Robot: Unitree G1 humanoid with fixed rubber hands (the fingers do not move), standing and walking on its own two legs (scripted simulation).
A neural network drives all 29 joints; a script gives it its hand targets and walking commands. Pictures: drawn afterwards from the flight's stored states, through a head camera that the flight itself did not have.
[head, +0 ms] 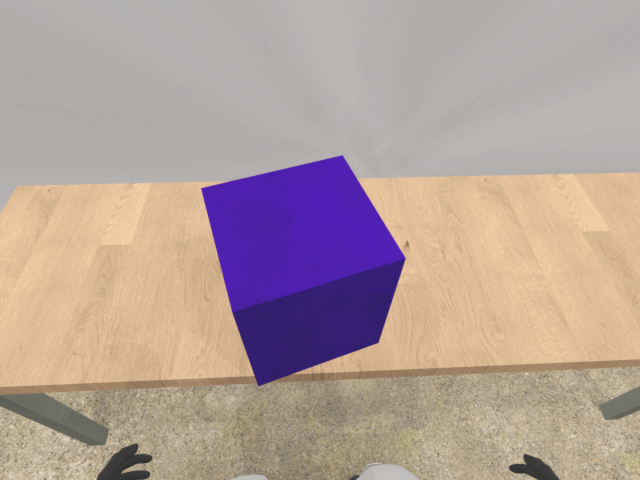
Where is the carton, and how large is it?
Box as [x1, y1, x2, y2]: [201, 155, 405, 385]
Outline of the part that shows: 342,155 201,188 232,312 258,385 378,342 405,258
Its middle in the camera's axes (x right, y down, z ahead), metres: -0.04 +0.06 +0.60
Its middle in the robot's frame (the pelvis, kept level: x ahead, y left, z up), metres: +0.40 +0.04 -0.04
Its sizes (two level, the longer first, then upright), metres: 0.210 0.200 0.250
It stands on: a table, 0.60 m high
